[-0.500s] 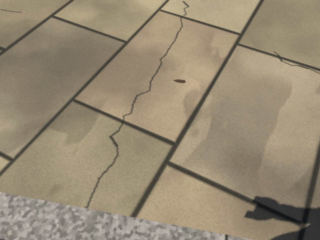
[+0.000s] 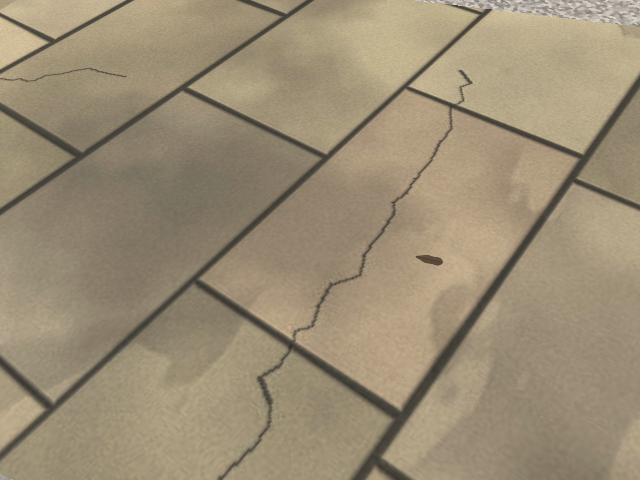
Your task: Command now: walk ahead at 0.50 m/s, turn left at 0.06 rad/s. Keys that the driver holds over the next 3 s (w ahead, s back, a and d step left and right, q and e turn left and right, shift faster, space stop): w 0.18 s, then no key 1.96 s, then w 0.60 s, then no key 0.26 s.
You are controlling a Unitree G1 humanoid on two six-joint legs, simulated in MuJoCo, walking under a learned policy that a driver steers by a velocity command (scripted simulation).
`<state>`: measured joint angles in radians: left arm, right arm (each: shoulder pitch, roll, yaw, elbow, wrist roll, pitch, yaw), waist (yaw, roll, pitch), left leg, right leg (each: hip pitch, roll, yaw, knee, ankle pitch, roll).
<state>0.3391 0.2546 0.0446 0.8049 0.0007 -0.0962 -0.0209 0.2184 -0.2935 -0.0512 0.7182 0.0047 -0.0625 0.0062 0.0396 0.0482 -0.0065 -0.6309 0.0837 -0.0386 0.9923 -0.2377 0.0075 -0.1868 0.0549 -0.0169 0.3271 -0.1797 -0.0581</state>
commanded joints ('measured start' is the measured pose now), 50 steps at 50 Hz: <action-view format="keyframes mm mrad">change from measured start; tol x16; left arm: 1 -47 169 41 -62 -8 -13 10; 15 198 73 -8 2 5 11 22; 18 2 158 18 -23 -18 31 27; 50 -170 86 16 81 3 83 53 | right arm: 1 -50 -28 -2 -76 -4 -15 0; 10 -235 -47 -6 -144 10 -39 37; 15 185 -200 -54 -49 -30 -25 19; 23 -135 -74 -15 -31 -35 -16 21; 50 -21 -37 -3 206 -9 59 -33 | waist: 1 -16 -113 8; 11 -4 -142 21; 13 -110 -106 -158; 15 -103 258 -476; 20 -6 28 -114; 30 5 43 -74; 34 -74 -203 -15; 50 -44 -50 -26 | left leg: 1 -45 28 -3 -164 154 -18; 11 115 -66 46 -512 188 50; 13 508 -30 26 -527 494 114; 15 1041 375 -522 -489 907 371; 21 361 149 -113 -679 715 245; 25 315 125 -38 -700 647 235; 32 228 -5 -34 -623 -140 66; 50 434 -43 39 -543 179 11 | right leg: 1 29 -247 176 -175 237 -171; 9 173 -293 153 -103 245 -125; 12 202 -237 104 134 636 -58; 13 105 -181 65 310 578 -13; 15 -398 14 99 919 -495 93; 16 -440 -38 167 990 -482 93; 32 72 -209 139 99 224 33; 35 -133 -169 132 51 -153 19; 50 -4 -117 64 149 212 34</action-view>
